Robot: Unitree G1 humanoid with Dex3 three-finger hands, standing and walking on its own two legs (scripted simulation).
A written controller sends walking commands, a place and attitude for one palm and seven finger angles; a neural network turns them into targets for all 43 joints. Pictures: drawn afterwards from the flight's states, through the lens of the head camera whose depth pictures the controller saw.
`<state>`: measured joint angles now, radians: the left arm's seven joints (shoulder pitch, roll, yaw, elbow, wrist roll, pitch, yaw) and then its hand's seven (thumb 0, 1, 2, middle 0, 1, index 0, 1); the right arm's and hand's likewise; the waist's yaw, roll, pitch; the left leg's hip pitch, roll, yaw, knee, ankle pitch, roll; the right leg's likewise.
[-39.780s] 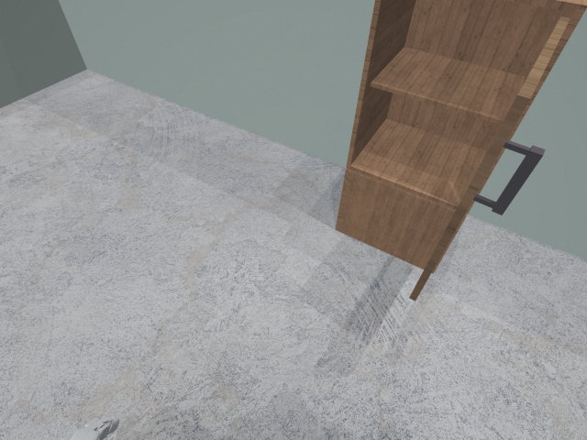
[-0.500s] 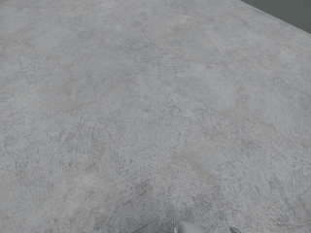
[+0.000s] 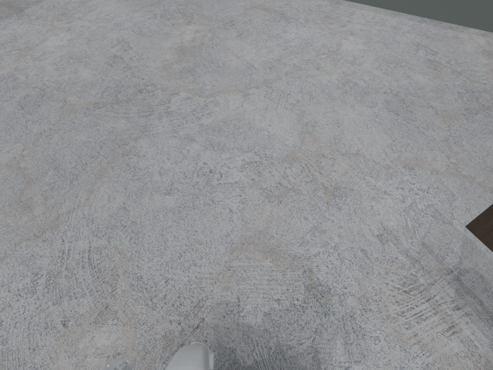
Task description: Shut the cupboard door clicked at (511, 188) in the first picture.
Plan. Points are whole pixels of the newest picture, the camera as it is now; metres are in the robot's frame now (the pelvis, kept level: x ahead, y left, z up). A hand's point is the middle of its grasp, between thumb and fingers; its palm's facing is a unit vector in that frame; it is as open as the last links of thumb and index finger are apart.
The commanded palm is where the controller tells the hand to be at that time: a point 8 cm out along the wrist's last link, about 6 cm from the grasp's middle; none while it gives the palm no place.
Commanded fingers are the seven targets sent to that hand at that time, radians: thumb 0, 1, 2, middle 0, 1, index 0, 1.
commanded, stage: turn to face it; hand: left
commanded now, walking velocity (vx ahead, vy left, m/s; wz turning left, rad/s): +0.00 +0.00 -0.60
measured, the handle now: out of the picture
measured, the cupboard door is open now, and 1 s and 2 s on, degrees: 57 57 57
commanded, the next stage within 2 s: take the last steps up to it in 1.54 s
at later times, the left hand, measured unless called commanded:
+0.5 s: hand (133, 352) +0.17 +0.22 -0.16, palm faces -0.28 -0.93 -0.23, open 7.4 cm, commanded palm none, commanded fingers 0.00 0.90 0.90 -0.20 -0.30 -0.20 -0.30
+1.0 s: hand (186, 342) +0.19 +0.13 -0.16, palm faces -0.53 -0.82 -0.21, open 7.4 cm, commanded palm none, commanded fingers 0.00 0.90 0.90 -0.20 -0.30 -0.20 -0.30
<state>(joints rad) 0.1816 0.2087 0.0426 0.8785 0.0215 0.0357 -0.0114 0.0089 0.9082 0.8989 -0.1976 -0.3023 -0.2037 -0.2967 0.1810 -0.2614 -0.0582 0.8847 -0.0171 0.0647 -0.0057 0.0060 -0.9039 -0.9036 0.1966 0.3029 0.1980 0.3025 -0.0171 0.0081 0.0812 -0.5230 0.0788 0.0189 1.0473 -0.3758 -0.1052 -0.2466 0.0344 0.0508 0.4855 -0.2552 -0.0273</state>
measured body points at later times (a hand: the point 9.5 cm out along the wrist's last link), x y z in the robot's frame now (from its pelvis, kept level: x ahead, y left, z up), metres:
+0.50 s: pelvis +0.01 +0.04 +0.00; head +0.07 +0.04 +0.45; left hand +0.18 +0.27 -0.14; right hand -0.01 -0.22 -0.13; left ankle +0.04 +0.14 -0.74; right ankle -0.07 -0.09 -0.67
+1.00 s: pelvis +0.02 +0.01 +0.00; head +0.06 -0.01 +0.45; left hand +0.21 +0.17 -0.15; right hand -0.04 -0.27 -0.13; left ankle +0.12 +0.11 -0.69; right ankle -0.05 -0.08 -0.74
